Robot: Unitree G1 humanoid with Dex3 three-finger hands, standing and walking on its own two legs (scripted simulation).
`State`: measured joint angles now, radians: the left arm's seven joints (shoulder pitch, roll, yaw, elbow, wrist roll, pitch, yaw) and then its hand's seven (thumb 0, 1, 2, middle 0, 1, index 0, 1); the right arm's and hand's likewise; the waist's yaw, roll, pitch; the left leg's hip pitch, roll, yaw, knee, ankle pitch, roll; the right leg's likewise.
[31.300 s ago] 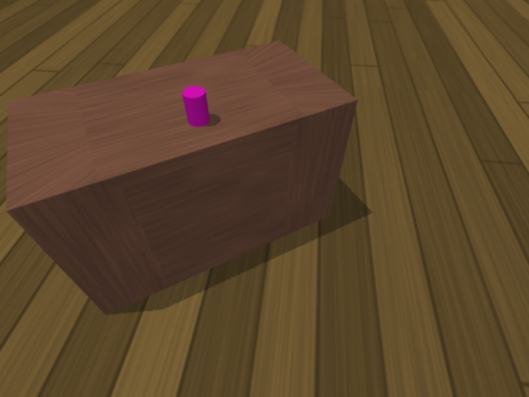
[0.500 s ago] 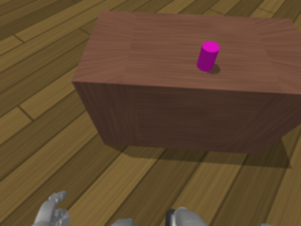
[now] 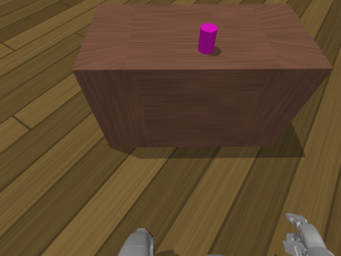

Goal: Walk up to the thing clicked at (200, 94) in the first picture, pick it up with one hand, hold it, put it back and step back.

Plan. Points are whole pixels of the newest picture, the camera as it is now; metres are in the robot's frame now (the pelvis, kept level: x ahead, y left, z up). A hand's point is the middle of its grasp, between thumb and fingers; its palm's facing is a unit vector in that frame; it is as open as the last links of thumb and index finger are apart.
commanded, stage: step back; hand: right
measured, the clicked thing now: (207, 39) +0.93 -0.10 -0.05
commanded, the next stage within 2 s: stand in 1.62 s
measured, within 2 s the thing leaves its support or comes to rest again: neither
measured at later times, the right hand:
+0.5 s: hand out of the picture -0.06 -0.29 -0.13, palm faces -0.19 +0.89 -0.41, open 7.4 cm
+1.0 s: hand out of the picture -0.11 -0.31 -0.14, palm faces -0.16 +0.93 -0.34, open 7.4 cm
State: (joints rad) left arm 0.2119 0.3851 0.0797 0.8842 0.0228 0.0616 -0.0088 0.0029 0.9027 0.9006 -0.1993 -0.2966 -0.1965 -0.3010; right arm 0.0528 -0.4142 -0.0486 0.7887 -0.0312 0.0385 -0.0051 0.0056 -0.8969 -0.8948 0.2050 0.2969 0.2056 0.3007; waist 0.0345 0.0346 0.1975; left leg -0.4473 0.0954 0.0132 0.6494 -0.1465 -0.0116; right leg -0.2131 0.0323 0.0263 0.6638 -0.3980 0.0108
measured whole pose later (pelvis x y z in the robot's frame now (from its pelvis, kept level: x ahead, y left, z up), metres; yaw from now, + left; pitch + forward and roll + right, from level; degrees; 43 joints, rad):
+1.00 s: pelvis -0.21 -0.06 +0.01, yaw +5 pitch -2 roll +2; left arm 0.24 0.39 0.06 0.98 0.03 0.00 0.00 0.00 0.90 0.90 -0.20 -0.30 -0.20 -0.30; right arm 0.20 -0.37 -0.05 0.99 -0.04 0.00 0.03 0.01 -0.90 -0.90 0.20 0.30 0.20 0.30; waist 0.04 -0.01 0.08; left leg -0.26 -0.02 0.00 0.56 -0.26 -0.01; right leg -0.25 -0.06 0.04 0.68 -0.41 0.00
